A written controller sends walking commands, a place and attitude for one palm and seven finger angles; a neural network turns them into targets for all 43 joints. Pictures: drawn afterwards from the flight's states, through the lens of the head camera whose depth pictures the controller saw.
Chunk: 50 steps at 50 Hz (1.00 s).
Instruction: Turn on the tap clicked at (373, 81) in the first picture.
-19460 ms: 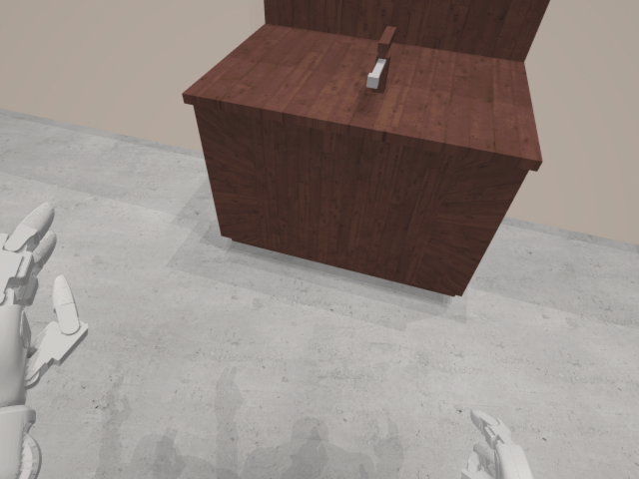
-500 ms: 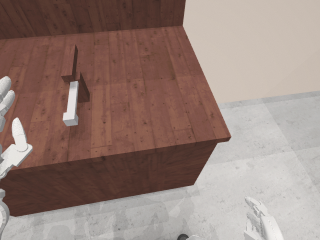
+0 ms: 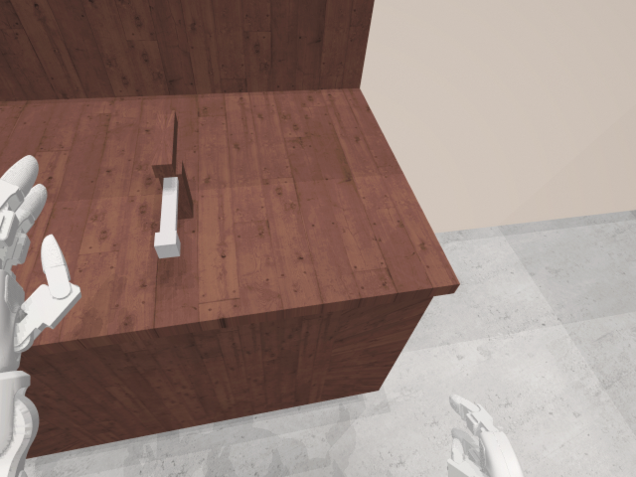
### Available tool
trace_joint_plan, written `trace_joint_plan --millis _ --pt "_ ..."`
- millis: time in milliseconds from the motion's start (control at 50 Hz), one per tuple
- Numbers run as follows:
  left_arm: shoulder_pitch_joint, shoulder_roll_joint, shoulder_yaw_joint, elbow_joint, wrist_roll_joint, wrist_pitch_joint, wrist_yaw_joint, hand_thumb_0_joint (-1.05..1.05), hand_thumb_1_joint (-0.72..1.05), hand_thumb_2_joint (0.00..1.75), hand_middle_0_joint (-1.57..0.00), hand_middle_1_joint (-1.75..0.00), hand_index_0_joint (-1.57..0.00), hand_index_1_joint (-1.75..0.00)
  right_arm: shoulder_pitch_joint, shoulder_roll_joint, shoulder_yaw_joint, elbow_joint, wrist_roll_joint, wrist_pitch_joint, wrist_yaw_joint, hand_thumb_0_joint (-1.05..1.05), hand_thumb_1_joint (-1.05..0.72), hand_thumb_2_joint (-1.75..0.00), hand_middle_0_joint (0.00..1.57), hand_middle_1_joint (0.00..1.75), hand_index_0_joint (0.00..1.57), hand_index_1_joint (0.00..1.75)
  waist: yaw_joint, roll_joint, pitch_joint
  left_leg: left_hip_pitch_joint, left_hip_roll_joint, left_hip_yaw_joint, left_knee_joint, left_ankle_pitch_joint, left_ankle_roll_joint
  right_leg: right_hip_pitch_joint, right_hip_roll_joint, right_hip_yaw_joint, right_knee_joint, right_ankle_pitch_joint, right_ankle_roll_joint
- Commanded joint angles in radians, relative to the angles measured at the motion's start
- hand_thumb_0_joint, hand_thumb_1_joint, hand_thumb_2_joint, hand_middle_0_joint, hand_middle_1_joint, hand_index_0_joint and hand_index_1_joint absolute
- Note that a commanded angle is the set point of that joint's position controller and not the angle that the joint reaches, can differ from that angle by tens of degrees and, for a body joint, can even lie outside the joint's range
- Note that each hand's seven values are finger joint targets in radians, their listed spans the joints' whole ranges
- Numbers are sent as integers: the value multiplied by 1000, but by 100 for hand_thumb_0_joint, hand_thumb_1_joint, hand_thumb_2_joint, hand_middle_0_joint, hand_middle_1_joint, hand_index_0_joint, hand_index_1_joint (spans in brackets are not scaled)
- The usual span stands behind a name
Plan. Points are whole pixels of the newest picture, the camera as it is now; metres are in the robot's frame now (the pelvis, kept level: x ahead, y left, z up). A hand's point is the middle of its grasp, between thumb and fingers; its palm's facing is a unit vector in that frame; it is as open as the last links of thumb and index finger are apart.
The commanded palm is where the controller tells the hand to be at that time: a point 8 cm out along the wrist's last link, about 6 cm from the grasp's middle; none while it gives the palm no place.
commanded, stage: come to a stop and stand still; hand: left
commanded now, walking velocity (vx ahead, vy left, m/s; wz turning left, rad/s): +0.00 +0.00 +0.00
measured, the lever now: (167, 244) +0.38 +0.26 +0.04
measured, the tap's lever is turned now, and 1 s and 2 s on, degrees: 0 0 0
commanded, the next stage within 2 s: look again from close up in 0.02 s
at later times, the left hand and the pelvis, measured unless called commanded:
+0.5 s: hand (103, 279) +0.24 +0.24 +0.17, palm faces +0.36 -0.85 -0.38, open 7.4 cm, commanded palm +0.18 +0.27 +0.18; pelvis +0.02 -0.01 +0.00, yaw -1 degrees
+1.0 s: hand (90, 287) +0.23 +0.24 +0.17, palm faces +0.37 -0.85 -0.38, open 7.4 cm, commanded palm +0.17 +0.26 +0.18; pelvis +0.00 -0.01 +0.00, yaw -2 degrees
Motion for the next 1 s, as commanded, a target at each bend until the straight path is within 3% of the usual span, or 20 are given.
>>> trace_joint_plan --millis 0,20,40,100,220,500,520,540,560,580,600,620,660,700,760,800,820,840,920,980 --pt "-71 173 101 -228 -6 -64 8 0 90 90 -20 -30 -20 -30 -96 -158 -78 -165 8 -51 -12 0 -90 -90 20 30 20 30 -17 116 -127 -264 90 -50 -200 100 -32 310 -2 22 1 131 -28" --pt "-40 195 126 -214 -7 -62 10 0 90 90 -20 -30 -20 -30 -105 -160 -78 -163 10 -46 -13 0 -90 -90 20 30 20 30 -19 135 -136 -244 92 -48 -204 113 -32 307 -1 24 2 135 -28" --pt "-17 159 100 -204 -8 -63 6 0 90 90 -20 -30 -20 -30 -97 -148 -77 -165 9 -42 -15 0 -90 -90 20 30 20 30 -19 122 -134 -245 92 -41 -198 114 -33 309 -8 20 -11 132 -29" --pt "13 176 123 -209 -10 -63 5 0 90 90 -20 -30 -20 -30 -95 -155 -82 -171 7 -35 -20 0 -90 -90 20 30 20 30 -20 66 -140 -233 83 -36 -186 118 -33 313 -11 31 -35 138 -31" --pt "44 202 148 -254 -13 -63 5 0 90 90 -20 -30 -20 -30 -114 -159 -85 -176 9 -26 -32 0 -90 -90 20 30 20 30 -27 113 -175 -165 83 -28 -171 188 -33 311 -14 38 -31 193 -34" --pt "50 159 117 -251 -14 -37 9 0 90 90 -20 -30 -20 -30 -109 -156 -91 -178 4 -10 -50 0 -90 -90 20 30 20 30 -29 63 -176 -107 88 -19 -155 273 -41 319 -22 45 -44 268 -39" --pt "55 171 126 -253 -15 -33 9 0 90 90 -20 -30 -20 -30 -123 -155 -88 -177 8 -7 -50 0 -90 -90 20 30 20 30 -31 98 -173 -92 88 -19 -160 285 -40 309 -19 52 -43 270 -40" --pt "-1008 927 655 -473 180 -127 10 0 90 90 -20 -30 -20 -30 71 -143 -68 -138 -44 -54 -51 0 -90 -90 20 30 20 30 -4 52 -82 -295 126 5 -24 350 4 311 50 63 70 124 -44" --pt "-428 319 278 122 49 -91 -44 0 90 90 -20 -30 -20 -30 -22 -32 -61 -101 1 -61 -46 0 -90 -90 20 30 20 30 -3 -2 -256 -112 77 -2 -79 393 -16 256 -31 75 -5 205 -104" --pt "-178 292 225 -43 27 -98 -33 0 90 90 -20 -30 -20 -30 8 -94 -86 -176 -6 -71 -43 0 -90 -90 20 30 20 30 11 67 -199 -56 81 6 -95 414 -50 295 -20 181 -38 367 -103" --pt "-138 187 136 -4 15 -88 -25 0 90 90 -20 -30 -20 -30 -2 -131 -92 -170 3 -66 -34 0 -90 -90 20 30 20 30 -20 141 -230 -26 71 18 -111 400 -63 310 -38 172 -6 363 -101" --pt "-121 94 44 -60 -3 -94 -33 0 90 90 -20 -30 -20 -30 -49 -119 -91 -174 21 -65 -17 0 -90 -90 20 30 20 30 -22 250 -245 38 82 31 -117 504 -62 267 -19 118 43 364 -87" --pt "-55 107 13 -152 5 -101 -30 0 90 90 -20 -30 -20 -30 -38 -138 -92 -185 9 -55 6 0 -90 -90 20 30 20 30 -9 265 -221 -7 117 17 -111 607 -60 285 -4 76 47 307 -64" --pt "-14 126 17 -173 7 -99 -19 0 90 90 -20 -30 -20 -30 -40 -134 -91 -198 13 -51 14 0 -90 -90 20 30 20 30 -4 120 -201 -93 112 14 -117 496 -53 343 -2 73 40 310 -56" --pt "21 210 130 -137 2 -95 5 0 90 90 -20 -30 -20 -30 -61 -131 -89 -211 17 -34 -4 0 -90 -90 20 30 20 30 -7 -60 -166 -151 105 -7 -149 348 -49 351 -2 52 30 265 -46" --pt "-2 252 194 -148 -7 -104 9 0 90 90 -20 -30 -20 -30 -75 -126 -87 -218 16 -24 -25 0 -90 -90 20 30 20 30 -10 -44 -151 -160 102 -16 -173 264 -45 335 -7 66 23 213 -46" --pt "-33 317 254 -189 -10 -108 16 0 90 90 -20 -30 -20 -30 -93 -126 -83 -218 19 -17 -32 0 -90 -90 20 30 20 30 -10 28 -147 -157 101 -13 -186 244 -40 329 -3 55 34 195 -42" --pt "-31 254 207 -182 -17 -114 8 0 90 90 -20 -30 -20 -30 -92 -111 -76 -227 18 -14 -40 0 -90 -90 20 30 20 30 -13 69 -136 -179 104 -15 -196 220 -36 331 -5 43 37 159 -43" --pt "-96 229 159 -252 -15 -123 -3 0 90 90 -20 -30 -20 -30 -86 -108 -68 -220 17 -38 -44 0 -90 -90 20 30 20 30 -11 176 -120 -173 95 1 -189 137 -20 310 -1 68 18 114 -46" --pt "-82 171 94 -203 -6 -121 0 0 90 90 -20 -30 -20 -30 -49 -125 -74 -197 12 -59 -40 0 -90 -90 20 30 20 30 -7 117 -121 -162 90 8 -178 92 -17 302 -4 91 -19 63 -45"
